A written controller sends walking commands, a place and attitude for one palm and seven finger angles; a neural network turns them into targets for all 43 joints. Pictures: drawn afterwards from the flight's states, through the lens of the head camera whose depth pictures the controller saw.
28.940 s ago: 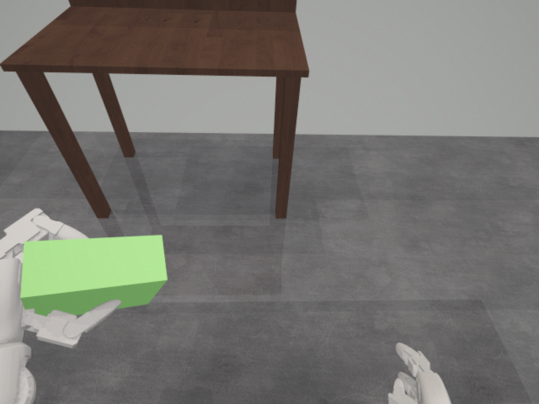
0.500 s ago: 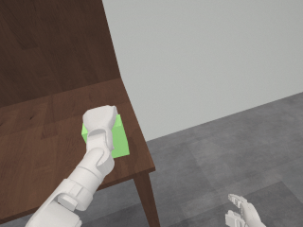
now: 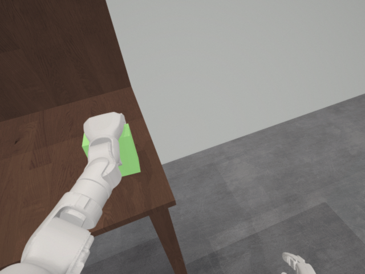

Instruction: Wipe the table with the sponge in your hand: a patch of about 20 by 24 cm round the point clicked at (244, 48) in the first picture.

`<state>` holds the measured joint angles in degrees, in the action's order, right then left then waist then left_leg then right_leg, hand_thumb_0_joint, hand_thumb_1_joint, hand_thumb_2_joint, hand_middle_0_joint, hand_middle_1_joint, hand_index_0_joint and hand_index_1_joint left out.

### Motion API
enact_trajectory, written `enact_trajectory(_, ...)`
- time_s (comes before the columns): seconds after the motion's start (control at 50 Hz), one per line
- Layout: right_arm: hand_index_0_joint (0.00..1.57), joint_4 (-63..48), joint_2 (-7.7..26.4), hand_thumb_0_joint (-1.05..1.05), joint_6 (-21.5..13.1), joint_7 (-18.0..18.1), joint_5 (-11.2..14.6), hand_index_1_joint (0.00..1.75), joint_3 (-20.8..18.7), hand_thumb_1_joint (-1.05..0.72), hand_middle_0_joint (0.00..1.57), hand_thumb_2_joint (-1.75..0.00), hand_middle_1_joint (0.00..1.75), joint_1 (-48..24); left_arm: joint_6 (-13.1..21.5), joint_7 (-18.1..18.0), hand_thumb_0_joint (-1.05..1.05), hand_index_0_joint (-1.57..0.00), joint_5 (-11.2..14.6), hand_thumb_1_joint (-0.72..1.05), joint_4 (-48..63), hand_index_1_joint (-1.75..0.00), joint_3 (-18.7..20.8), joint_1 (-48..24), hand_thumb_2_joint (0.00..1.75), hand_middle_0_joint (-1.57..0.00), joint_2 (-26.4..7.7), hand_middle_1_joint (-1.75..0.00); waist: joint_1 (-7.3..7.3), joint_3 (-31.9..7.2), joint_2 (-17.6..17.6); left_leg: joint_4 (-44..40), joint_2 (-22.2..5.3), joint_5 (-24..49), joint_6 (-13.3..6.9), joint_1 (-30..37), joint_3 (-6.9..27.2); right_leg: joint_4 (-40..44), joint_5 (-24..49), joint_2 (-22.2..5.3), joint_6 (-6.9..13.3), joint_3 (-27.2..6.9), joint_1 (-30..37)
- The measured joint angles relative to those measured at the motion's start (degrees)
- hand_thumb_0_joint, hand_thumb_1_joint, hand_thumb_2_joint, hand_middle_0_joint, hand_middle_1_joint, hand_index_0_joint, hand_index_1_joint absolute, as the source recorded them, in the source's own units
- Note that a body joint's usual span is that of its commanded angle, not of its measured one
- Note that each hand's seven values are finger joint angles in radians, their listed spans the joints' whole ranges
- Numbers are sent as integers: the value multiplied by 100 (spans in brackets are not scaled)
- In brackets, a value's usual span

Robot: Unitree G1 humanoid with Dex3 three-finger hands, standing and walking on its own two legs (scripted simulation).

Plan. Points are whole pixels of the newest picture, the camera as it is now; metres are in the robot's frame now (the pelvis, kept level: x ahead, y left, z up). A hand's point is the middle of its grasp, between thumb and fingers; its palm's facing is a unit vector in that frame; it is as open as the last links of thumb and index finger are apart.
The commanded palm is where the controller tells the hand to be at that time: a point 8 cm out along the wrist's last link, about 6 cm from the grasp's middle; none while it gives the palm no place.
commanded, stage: wipe forward along the third lane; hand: left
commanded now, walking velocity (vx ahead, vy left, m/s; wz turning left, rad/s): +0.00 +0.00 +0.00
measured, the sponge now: (115, 159) +0.39 +0.20 +0.04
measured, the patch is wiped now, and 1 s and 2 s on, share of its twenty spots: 0.90 1.00 1.00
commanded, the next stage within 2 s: wipe back along the third lane in 0.50 s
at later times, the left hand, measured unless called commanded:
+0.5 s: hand (108, 129) +0.45 +0.22 +0.09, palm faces -0.07 -0.03 -1.00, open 9.8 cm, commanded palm +0.44 +0.24 +0.13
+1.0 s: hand (105, 130) +0.45 +0.23 +0.09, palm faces +0.03 -0.03 -1.00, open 9.8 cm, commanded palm +0.40 +0.22 +0.13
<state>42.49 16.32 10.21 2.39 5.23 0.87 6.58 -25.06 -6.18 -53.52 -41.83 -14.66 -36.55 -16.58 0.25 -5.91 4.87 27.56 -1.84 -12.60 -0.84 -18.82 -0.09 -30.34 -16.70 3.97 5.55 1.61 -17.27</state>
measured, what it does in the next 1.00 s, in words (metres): shifts its weight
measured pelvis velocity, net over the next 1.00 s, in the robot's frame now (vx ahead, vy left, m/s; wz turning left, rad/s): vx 0.03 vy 0.05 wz -0.01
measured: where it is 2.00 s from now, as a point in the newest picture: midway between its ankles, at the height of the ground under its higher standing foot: outside the picture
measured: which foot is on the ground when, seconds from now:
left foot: down 0.00-1.00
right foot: down 0.00-1.00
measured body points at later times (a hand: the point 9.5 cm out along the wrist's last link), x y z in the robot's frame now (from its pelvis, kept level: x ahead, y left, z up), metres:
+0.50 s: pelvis +0.01 +0.01 +0.00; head +0.03 -0.03 +0.45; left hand +0.45 +0.22 +0.15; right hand +0.12 -0.25 -0.14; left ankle +0.02 +0.16 -0.73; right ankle -0.01 -0.05 -0.73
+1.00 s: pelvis +0.03 +0.05 +0.00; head +0.03 +0.02 +0.45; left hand +0.45 +0.23 +0.15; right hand +0.17 -0.20 -0.13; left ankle +0.02 +0.16 -0.73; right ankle -0.01 -0.05 -0.73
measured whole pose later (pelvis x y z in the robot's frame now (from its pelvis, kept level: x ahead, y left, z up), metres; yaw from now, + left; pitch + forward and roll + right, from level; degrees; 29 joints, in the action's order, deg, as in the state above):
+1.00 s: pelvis +0.03 +0.05 +0.00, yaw -1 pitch +6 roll +0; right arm 42.4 15.4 13.4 -1.0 5.3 -0.3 7.9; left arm -28.3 -11.9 -53.7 -43.7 -15.8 -38.6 -14.6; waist -0.5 -7.8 4.2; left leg 27.1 0.1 -14.8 -0.9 -18.8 -1.6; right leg -26.3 -17.0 1.9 1.9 -0.3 -15.8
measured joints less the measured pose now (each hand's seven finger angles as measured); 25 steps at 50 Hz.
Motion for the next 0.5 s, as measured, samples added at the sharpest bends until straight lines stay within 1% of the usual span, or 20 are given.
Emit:
enact_trajectory(0.24, 20, 14, 49, 1, -46, -20, -28, 29, -43, -91, 20, -90, 30, 212, 466, -23, 1, -80, -38, -55, -763, -132, 311, -496, 113, -77, -246, -140, -127, -30, -28, 40, -25, -34, -18, -212, 12, 56, 13, 31, -1, -2, -169)
enact_trajectory(0.38, 20, 70, 51, 1, -41, -81, -44, 29, -83, -91, 20, -90, 30, 354, 578, -88, 2, -80, -89, -55, -1036, -132, 406, -685, 113, -77, -324, -140, -185, -61, -28, 67, -24, -61, -11, -321, 1, 81, 10, 29, -28, -20, -257)
enact_trajectory(0.5, 20, 105, 35, 1, -60, -108, -44, 29, -71, -91, 20, -90, 30, 410, 622, -104, 2, -80, -87, -55, -1351, -132, 496, -935, 113, -77, -416, -140, -281, -67, -53, 97, -11, -89, 2, -406, 4, 91, 2, 16, -60, -21, -321)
